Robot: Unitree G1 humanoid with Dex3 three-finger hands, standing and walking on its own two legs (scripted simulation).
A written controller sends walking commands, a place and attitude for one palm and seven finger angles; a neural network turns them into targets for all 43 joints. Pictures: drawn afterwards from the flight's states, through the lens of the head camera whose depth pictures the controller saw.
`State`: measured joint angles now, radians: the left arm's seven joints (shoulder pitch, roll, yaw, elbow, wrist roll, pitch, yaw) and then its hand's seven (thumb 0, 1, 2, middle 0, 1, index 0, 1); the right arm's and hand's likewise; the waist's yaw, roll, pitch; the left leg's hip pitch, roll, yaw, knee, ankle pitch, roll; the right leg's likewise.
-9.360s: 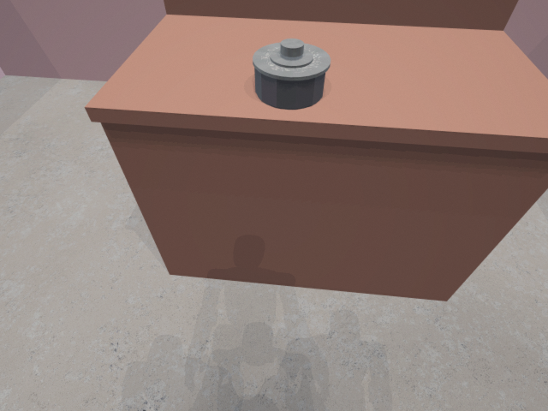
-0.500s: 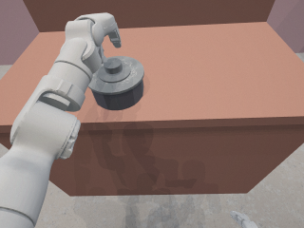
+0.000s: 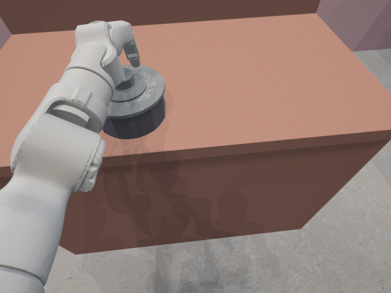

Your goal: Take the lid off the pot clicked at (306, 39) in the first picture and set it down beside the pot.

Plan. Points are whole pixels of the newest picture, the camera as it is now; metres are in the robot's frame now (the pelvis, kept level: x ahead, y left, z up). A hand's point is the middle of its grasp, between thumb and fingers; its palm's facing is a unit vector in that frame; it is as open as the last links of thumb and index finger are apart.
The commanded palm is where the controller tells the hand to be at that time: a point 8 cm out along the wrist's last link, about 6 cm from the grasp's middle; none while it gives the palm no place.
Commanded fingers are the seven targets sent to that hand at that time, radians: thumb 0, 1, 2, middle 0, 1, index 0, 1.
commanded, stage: lower the open fingers around the knob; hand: left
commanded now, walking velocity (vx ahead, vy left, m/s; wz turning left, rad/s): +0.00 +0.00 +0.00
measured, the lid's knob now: (121, 78) +0.53 +0.12 +0.16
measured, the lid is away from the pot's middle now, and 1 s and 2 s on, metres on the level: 0.00 0.00 0.00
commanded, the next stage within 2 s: close the fingers and squeeze the knob in 1.30 s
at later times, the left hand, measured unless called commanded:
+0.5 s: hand (122, 72) +0.51 +0.11 +0.18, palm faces -0.39 -0.10 -0.92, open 9.9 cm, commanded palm +0.51 +0.12 +0.23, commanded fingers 0.00 -0.36 1.66 -0.88 -0.08 -0.88 -0.08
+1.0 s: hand (122, 76) +0.51 +0.11 +0.18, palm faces -0.38 -0.08 -0.92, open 9.9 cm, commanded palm +0.50 +0.12 +0.23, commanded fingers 0.00 -0.36 1.66 -0.88 -0.08 -0.88 -0.08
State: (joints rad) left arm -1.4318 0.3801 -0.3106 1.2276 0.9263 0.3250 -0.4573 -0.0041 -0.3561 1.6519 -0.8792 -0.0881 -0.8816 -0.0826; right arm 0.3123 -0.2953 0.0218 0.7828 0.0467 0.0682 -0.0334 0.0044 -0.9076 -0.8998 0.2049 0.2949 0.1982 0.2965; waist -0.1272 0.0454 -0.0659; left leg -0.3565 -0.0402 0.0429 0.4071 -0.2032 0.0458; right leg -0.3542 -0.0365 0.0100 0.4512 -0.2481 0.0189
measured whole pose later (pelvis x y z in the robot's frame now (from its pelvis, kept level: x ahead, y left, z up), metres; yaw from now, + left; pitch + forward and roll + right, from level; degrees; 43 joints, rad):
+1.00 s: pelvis +0.01 -0.01 +0.00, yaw +0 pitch +10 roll +0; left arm -1.37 0.38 -0.31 1.19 0.92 0.32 -0.44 0.00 -0.35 1.65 -0.85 -0.07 -0.88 -0.08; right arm 0.28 -0.28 0.02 0.76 0.06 0.14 -0.03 0.00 -0.91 -0.90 0.21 0.29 0.20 0.30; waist -0.12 0.05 -0.09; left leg -0.40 -0.03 0.04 0.46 -0.24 0.04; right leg -0.39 -0.02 0.01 0.49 -0.28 0.01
